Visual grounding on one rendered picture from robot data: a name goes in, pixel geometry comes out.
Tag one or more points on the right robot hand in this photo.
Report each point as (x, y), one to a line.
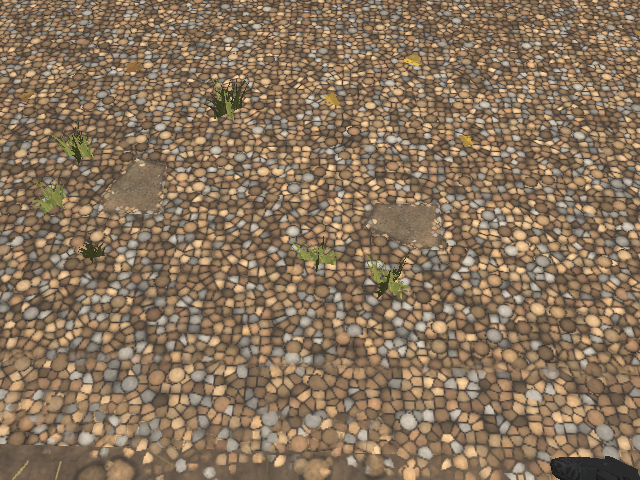
(586, 468)

